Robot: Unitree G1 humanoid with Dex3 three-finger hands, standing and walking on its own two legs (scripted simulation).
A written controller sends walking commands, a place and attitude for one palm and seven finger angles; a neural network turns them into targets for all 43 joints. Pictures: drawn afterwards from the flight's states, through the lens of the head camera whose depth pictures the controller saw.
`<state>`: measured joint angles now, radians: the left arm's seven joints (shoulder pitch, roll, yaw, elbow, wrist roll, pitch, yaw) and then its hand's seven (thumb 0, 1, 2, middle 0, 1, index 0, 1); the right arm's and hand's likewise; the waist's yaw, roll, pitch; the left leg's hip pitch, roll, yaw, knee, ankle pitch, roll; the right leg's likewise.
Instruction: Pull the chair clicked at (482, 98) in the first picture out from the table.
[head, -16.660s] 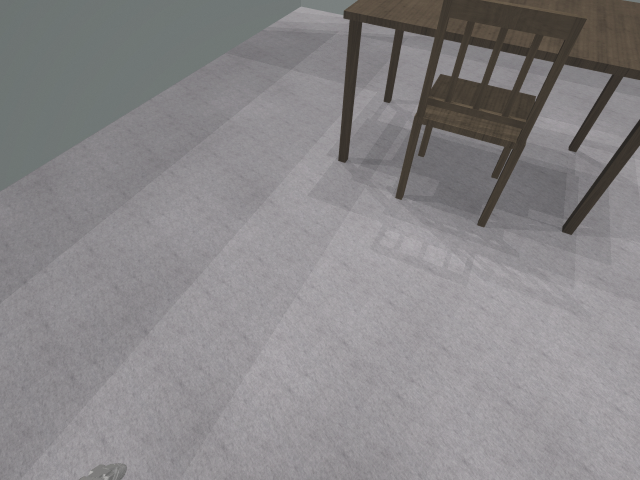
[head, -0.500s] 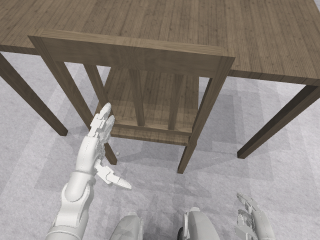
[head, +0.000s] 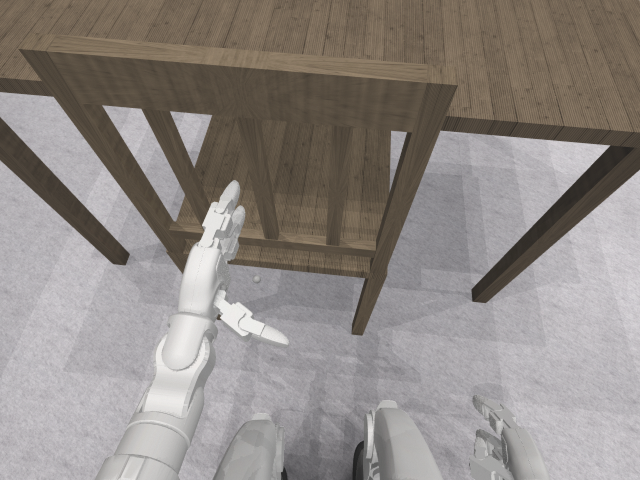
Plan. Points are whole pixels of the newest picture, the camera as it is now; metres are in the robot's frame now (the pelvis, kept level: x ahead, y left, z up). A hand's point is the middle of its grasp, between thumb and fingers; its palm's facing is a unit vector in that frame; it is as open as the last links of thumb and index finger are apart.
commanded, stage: aim the fingers beside a spindle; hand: left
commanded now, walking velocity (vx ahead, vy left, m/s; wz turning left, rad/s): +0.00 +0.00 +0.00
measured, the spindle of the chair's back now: (262, 186) +0.50 +0.09 +0.01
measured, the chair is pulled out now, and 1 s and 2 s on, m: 0.00 0.00 0.00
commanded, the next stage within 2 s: push the fingers through the gap in 0.46 s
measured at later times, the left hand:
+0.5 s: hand (246, 282) +0.35 +0.09 +0.02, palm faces -0.15 -0.99 -0.03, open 16.9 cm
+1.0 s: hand (264, 251) +0.39 +0.07 +0.02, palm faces -0.16 -0.99 -0.05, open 16.9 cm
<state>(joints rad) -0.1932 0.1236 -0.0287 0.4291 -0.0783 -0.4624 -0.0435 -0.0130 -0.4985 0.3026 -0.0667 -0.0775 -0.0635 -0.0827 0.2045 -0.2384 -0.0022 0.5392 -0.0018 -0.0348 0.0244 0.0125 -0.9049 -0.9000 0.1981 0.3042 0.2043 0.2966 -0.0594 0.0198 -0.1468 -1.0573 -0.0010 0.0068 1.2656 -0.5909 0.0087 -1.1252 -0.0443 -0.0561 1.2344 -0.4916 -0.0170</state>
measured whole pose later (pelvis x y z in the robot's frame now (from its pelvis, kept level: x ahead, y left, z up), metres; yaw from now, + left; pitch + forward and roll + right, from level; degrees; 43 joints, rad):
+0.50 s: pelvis +0.00 +0.00 +0.00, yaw +0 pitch +22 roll +0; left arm -0.18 0.14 -0.02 0.43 -0.10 -0.48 -0.06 -0.01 -0.50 0.30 -0.07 -0.08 -0.06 -0.08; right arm 0.20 -0.24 0.00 0.53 0.00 -0.03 0.02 0.01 -0.91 -0.90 0.20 0.30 0.20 0.30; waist -0.05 0.02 -0.15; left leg -1.06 0.00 0.00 1.27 -0.59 0.01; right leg -1.12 -0.05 -0.06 1.23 -0.49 -0.01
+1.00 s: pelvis +0.00 +0.01 +0.00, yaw +0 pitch +23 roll -1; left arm -0.37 0.12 -0.02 0.58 -0.07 -0.45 0.00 -0.01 -0.50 0.30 -0.06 -0.08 -0.06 -0.08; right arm 0.22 -0.24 0.00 0.56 -0.01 0.00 0.03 0.01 -0.91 -0.90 0.20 0.30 0.20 0.30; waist -0.08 0.03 -0.15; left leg -1.09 -0.01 0.01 1.27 -0.59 0.02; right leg -1.16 -0.05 -0.05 1.23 -0.48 0.00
